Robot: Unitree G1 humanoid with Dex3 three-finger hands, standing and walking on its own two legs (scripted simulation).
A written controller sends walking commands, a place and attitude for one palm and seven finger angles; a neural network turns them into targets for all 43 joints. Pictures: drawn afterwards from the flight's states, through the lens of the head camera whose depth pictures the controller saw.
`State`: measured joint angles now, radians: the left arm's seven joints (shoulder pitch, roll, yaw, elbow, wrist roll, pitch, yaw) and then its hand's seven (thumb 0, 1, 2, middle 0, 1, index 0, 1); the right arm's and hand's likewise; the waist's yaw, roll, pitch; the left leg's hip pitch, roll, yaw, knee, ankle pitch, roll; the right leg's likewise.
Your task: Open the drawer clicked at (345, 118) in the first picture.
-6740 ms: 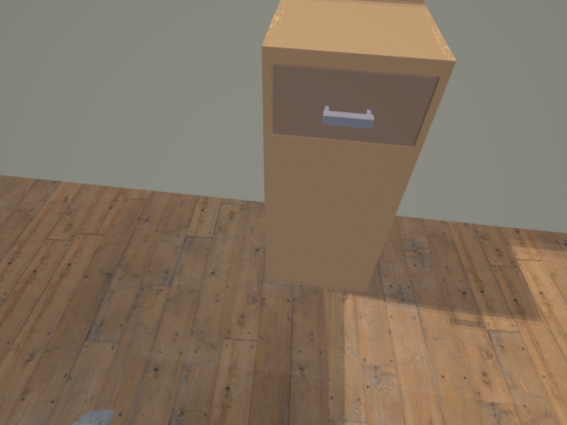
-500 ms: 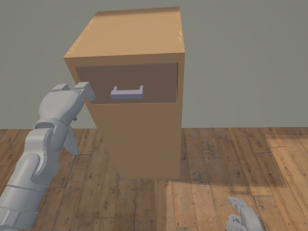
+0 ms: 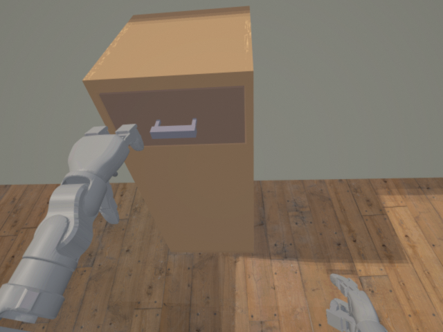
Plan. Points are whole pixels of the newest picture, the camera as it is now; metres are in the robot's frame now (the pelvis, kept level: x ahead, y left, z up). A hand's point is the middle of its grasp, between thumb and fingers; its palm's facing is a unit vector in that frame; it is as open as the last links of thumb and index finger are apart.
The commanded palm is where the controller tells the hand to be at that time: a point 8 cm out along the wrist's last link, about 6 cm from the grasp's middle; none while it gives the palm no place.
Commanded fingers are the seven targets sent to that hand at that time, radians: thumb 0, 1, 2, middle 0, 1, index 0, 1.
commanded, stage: move the hooked fingers above the handle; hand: left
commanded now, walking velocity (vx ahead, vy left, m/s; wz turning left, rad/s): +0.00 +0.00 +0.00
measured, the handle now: (175, 127) +0.58 +0.21 +0.04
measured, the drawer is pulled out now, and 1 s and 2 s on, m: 0.00 0.00 0.00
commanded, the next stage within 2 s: none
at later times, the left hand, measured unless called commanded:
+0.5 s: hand (146, 150) +0.41 +0.21 +0.12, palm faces +0.03 -0.04 -1.00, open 13.8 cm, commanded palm +0.40 +0.23 +0.18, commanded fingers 0.00 -0.50 0.30 -0.30 -1.20 -0.30 -1.20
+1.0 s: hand (161, 133) +0.48 +0.21 +0.10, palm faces +0.02 -0.02 -1.00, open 13.8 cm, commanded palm +0.47 +0.22 +0.16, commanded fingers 0.00 -0.50 0.30 -0.30 -1.20 -0.30 -1.20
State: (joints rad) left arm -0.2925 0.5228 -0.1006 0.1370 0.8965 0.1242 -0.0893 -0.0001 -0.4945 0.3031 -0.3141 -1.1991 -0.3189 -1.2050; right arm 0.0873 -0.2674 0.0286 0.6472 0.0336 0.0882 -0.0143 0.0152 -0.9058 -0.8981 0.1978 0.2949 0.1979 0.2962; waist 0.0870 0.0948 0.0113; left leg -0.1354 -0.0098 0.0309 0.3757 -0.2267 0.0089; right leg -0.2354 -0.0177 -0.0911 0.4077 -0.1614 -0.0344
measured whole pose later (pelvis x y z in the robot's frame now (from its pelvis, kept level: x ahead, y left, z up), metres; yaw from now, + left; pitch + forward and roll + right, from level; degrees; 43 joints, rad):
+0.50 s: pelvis +0.01 +0.00 +0.00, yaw -1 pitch +3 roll +1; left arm -0.50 0.49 -0.11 0.41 0.93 -0.01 0.01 0.00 -0.49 0.30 -0.32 -1.20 -0.32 -1.20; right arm 0.20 -0.28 -0.02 0.68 0.04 0.09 -0.04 0.02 -0.91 -0.90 0.20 0.29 0.20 0.30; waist 0.04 0.07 -0.02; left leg -0.21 -0.01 0.05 0.40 -0.25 0.01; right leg -0.32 -0.01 -0.07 0.44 -0.18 -0.03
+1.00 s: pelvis +0.03 +0.02 -0.01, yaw -1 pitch +8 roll +0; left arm -0.75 0.43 -0.17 0.72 1.00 0.01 0.10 0.00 -0.49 0.30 -0.32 -1.20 -0.32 -1.20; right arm 0.20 -0.26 -0.01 0.68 0.03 0.09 -0.03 0.01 -0.91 -0.90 0.20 0.29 0.20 0.30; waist 0.01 0.04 -0.06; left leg -0.29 -0.02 0.05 0.45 -0.30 0.03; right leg -0.40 -0.03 -0.07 0.48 -0.22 -0.01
